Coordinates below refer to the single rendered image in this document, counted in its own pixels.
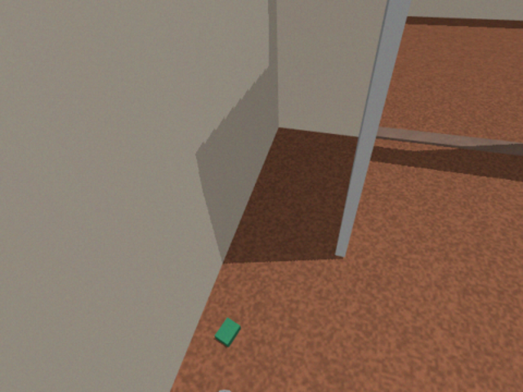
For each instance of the small box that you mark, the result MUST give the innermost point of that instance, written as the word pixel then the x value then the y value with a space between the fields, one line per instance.
pixel 227 332

